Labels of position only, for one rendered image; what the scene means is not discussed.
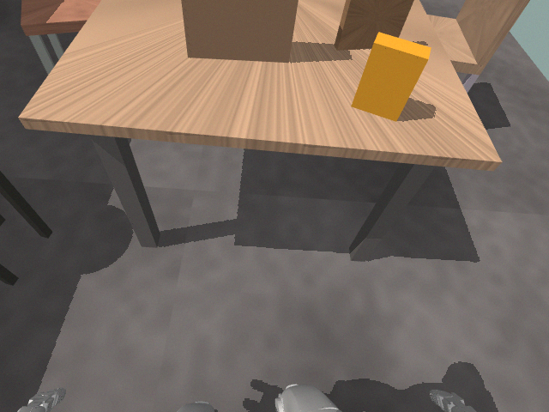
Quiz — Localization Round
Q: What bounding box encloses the right robot hand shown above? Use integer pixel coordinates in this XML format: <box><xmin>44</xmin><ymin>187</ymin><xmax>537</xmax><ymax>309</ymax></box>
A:
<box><xmin>430</xmin><ymin>390</ymin><xmax>476</xmax><ymax>412</ymax></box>

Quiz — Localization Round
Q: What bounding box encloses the table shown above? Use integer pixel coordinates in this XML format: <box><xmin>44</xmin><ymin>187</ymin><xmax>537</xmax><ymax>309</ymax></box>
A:
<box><xmin>18</xmin><ymin>0</ymin><xmax>502</xmax><ymax>262</ymax></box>

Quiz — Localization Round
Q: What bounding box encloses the left robot hand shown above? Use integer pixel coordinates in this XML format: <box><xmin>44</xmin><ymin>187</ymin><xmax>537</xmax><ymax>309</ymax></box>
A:
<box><xmin>17</xmin><ymin>388</ymin><xmax>66</xmax><ymax>412</ymax></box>

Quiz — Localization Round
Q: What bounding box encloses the chair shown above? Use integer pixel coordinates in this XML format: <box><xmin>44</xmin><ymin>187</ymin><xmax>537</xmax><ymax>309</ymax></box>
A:
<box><xmin>427</xmin><ymin>0</ymin><xmax>530</xmax><ymax>93</ymax></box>
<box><xmin>21</xmin><ymin>0</ymin><xmax>101</xmax><ymax>75</ymax></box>

